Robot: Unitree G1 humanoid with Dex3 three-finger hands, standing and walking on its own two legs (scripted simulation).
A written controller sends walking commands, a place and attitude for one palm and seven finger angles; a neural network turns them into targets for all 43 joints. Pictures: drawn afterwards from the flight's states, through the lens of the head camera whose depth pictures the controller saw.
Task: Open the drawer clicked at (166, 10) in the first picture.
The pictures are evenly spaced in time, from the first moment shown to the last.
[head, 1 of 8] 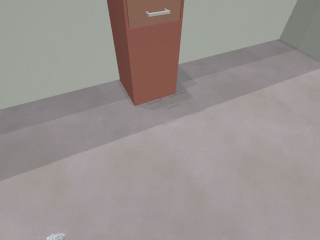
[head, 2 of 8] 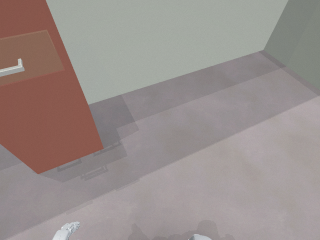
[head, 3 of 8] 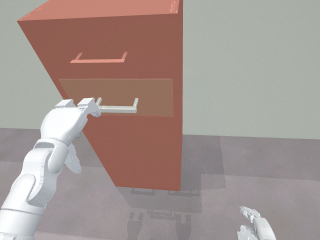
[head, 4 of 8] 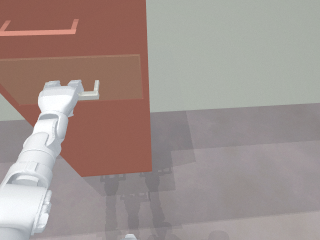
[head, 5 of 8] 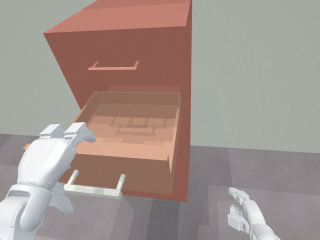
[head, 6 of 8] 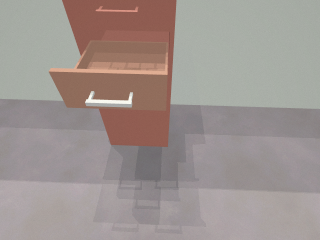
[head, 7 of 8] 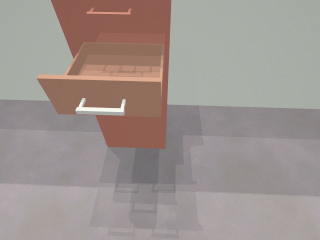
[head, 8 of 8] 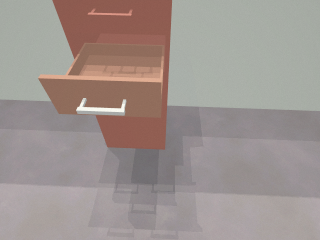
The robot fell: no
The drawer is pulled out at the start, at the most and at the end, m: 0.00 0.30 0.30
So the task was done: yes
